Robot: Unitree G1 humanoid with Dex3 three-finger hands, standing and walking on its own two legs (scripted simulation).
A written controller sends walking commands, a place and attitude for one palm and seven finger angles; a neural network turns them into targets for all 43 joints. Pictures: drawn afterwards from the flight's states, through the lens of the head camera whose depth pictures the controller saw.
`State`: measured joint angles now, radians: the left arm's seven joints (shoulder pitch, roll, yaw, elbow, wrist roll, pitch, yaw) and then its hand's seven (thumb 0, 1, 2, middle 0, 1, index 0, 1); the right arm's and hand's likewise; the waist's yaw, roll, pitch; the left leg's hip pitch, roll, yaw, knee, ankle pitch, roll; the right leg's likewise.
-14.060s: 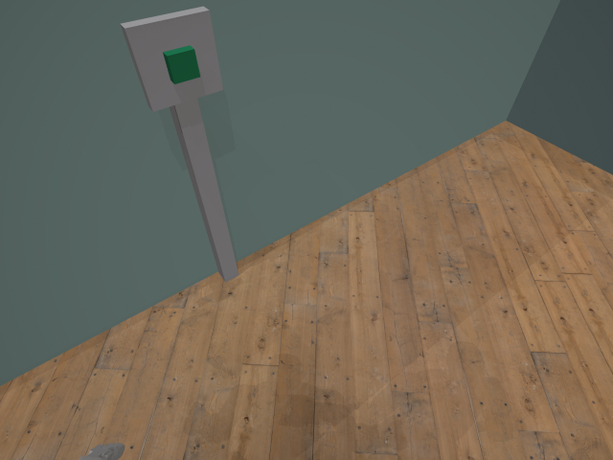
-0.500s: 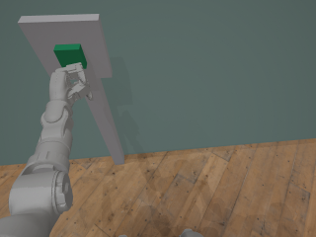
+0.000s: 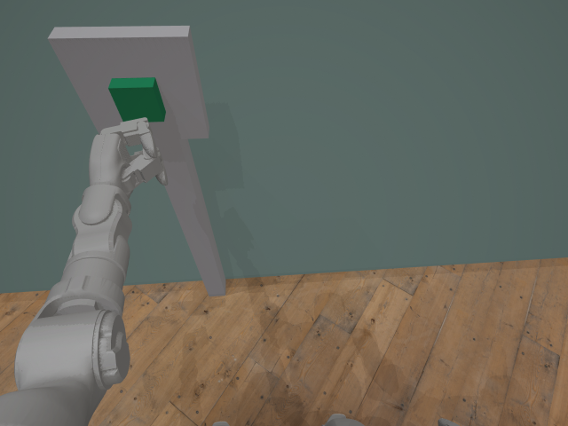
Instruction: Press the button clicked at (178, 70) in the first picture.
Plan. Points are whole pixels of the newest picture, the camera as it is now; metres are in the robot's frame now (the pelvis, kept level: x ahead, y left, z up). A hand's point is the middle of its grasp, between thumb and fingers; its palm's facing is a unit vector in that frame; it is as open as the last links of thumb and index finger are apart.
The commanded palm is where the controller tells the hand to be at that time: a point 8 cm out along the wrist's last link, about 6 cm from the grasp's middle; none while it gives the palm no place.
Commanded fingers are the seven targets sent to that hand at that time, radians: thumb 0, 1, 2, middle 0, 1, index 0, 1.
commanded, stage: aim a knuckle at the button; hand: left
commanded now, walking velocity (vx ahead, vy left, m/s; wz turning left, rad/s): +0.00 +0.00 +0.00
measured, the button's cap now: (139, 99) +0.56 +0.21 +0.14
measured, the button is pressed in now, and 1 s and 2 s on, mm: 0 5 0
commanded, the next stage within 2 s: press the button with the knuckle in 0.08 s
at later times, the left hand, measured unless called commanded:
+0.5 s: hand (155, 146) +0.49 +0.18 +0.11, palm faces +0.05 -1.00 +0.00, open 3.1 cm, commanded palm +0.46 +0.23 +0.10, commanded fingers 0.00 0.90 0.90 -1.30 -1.50 -1.30 -1.50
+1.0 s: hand (162, 139) +0.51 +0.18 +0.11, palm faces +0.07 -1.00 -0.02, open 3.2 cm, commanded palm +0.50 +0.22 +0.10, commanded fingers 0.00 0.90 0.90 -1.30 -1.50 -1.30 -1.50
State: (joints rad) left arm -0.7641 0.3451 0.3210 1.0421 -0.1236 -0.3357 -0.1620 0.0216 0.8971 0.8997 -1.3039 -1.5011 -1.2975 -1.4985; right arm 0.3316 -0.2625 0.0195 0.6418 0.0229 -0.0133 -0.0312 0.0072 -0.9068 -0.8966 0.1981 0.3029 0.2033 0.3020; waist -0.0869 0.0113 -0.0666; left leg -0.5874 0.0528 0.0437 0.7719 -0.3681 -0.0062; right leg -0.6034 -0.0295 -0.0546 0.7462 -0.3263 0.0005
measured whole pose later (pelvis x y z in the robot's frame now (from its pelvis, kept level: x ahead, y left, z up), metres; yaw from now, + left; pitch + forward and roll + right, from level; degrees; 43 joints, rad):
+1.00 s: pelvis +0.00 +0.00 -0.01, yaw +0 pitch +15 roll -1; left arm -0.96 0.45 0.36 1.23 -0.07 -0.34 -0.14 0.03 0.88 0.94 -1.30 -1.50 -1.30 -1.50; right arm 0.39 -0.27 0.03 0.66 -0.01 0.00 -0.02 0.00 -0.91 -0.90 0.20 0.30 0.20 0.30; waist -0.15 0.02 -0.07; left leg -0.70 0.06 0.03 0.84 -0.39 0.00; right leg -0.70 -0.03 -0.07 0.78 -0.34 0.00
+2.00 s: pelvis -0.01 +0.01 -0.01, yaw -1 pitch +15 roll -2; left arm -0.88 0.41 0.37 1.13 -0.08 -0.35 -0.13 0.02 0.88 0.93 -1.30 -1.50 -1.30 -1.50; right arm 0.42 -0.26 0.03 0.64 -0.01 0.00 0.00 0.01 -0.91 -0.90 0.20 0.30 0.20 0.30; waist -0.14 0.03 -0.08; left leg -0.71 0.06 0.04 0.85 -0.39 0.01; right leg -0.72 -0.02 -0.05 0.79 -0.32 0.01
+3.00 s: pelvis +0.01 +0.00 +0.01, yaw +0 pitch +3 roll +0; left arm -0.20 0.26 0.25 0.35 -0.24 -0.15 -0.19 0.02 0.90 0.90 -1.30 -1.50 -1.30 -1.50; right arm 0.31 -0.26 0.03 0.61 0.06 -0.05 -0.07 0.01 -0.91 -0.90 0.20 0.30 0.20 0.30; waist -0.01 0.05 -0.05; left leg -0.36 0.04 0.04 0.65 -0.34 -0.01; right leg -0.39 -0.03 -0.05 0.65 -0.31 0.00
